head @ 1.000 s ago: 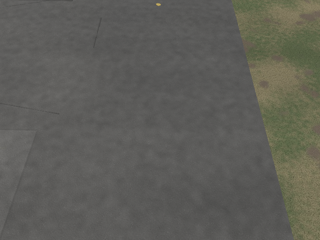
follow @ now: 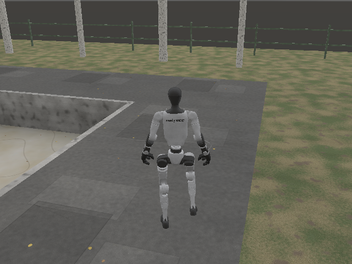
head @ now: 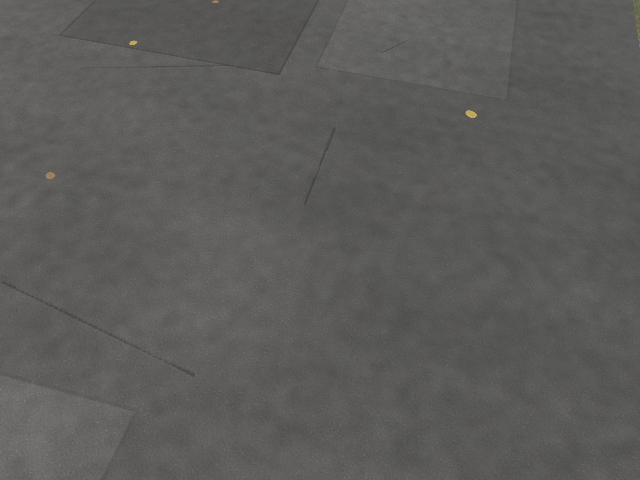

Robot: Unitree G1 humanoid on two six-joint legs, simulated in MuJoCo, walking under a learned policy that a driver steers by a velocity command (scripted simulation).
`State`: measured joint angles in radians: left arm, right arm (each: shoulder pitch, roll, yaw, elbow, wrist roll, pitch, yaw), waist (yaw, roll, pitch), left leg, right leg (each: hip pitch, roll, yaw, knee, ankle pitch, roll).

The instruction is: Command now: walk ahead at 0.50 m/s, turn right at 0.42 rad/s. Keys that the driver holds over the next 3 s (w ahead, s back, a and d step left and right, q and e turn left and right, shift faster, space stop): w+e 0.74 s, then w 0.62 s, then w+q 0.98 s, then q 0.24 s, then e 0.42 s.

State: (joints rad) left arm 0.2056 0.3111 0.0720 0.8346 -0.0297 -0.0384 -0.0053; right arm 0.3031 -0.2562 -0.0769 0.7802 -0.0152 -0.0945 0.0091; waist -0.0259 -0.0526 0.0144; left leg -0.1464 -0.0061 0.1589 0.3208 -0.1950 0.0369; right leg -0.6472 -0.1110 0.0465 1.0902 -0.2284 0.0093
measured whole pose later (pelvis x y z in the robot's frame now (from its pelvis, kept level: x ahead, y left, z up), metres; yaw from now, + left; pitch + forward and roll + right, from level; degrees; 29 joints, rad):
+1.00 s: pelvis +0.54 -0.13 +0.00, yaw -31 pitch +2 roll +1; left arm 0.22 0.30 0.06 0.68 -0.01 -0.05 0.00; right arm 0.33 -0.26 -0.06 0.81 0.00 -0.10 0.02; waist -0.05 -0.05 0.01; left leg -0.19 -0.04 0.03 0.34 -0.19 0.04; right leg -0.60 -0.06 0.06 1.01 -0.28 -0.01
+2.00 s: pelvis +1.01 -0.39 +0.00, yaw -14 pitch +2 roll +0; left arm 0.17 0.30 0.05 0.71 0.01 -0.10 0.00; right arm 0.28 -0.29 -0.07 0.72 0.01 -0.05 0.02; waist -0.03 -0.02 0.04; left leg -0.27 -0.12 -0.05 0.40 -0.16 0.10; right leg -0.58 -0.09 0.06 1.06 -0.32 0.03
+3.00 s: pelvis +1.37 -0.46 -0.01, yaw +2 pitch +1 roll +1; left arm 0.18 0.30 0.06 0.83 -0.01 0.06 0.03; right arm 0.07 -0.23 -0.05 0.71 -0.02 0.01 -0.03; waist 0.02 -0.02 0.05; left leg -0.33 0.03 0.12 0.46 -0.14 0.04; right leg -0.44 -0.07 -0.01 0.93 -0.46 0.08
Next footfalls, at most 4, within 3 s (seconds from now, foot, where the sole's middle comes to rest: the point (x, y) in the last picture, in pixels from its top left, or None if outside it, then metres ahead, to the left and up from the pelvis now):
0.28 right None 0.30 -0.16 -0.78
0.76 left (342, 420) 0.62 -0.05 -0.78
1.24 right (496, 382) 0.71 -0.41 -0.78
1.80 left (440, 253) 1.09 -0.34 -0.78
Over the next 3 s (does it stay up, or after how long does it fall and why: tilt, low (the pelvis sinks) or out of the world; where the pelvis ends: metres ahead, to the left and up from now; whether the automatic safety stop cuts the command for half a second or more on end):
stays up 1.37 -0.46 -0.01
